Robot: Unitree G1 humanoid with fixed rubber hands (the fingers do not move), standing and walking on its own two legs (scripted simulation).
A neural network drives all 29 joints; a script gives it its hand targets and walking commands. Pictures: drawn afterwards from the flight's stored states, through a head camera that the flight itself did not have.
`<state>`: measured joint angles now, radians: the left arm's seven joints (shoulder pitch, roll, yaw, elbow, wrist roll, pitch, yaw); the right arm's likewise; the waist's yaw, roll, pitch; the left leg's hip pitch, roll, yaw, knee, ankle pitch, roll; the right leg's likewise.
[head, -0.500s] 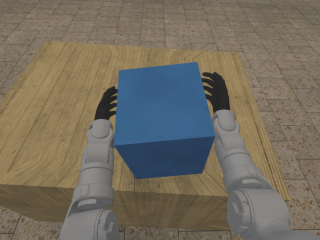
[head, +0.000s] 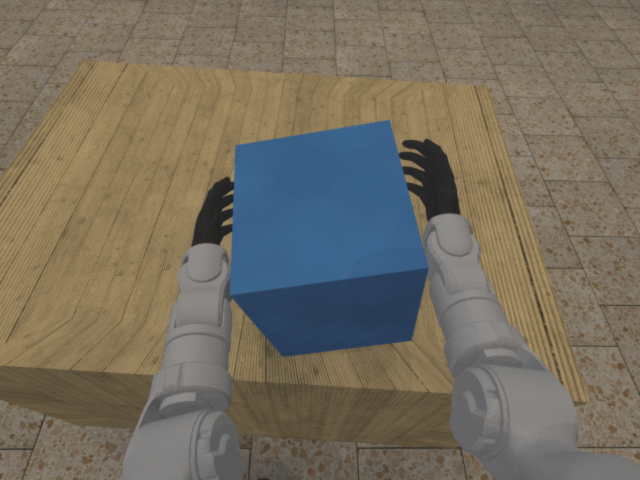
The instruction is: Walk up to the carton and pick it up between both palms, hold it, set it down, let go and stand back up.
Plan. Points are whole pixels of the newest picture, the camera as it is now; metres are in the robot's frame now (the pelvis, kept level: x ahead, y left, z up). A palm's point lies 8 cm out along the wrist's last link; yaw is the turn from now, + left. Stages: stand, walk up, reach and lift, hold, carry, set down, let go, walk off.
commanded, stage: set down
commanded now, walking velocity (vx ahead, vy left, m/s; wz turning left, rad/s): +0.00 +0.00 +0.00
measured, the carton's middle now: (330, 250) +0.40 +0.03 +0.00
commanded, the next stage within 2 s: none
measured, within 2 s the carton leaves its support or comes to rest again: neither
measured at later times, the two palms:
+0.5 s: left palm (210, 244) +0.37 +0.19 +0.04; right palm (437, 209) +0.43 -0.09 +0.08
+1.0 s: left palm (212, 245) +0.37 +0.19 +0.04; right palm (438, 210) +0.43 -0.10 +0.08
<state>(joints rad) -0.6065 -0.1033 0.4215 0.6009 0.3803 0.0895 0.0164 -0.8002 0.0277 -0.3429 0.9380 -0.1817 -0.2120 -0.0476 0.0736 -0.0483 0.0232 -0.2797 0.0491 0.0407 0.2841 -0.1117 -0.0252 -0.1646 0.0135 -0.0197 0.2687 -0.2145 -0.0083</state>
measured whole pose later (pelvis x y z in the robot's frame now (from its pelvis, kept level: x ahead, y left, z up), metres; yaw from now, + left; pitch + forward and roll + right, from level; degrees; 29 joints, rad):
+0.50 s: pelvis +0.00 +0.00 +0.00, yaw +0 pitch +8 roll +0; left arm -0.62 -0.11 0.47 0.68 0.38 0.00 0.02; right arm -0.80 0.04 -0.40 0.97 -0.24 -0.25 -0.04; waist 0.07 -0.05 0.00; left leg -0.31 0.05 0.04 0.28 -0.11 -0.03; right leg -0.19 0.01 -0.02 0.27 -0.21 -0.01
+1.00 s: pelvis +0.00 +0.00 +0.00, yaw +0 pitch +8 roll +0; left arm -0.62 -0.13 0.52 0.69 0.38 -0.01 0.01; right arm -0.80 0.05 -0.45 0.97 -0.29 -0.24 -0.01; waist 0.07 -0.05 0.00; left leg -0.31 0.05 0.05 0.28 -0.11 -0.03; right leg -0.19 0.01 -0.02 0.27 -0.21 -0.01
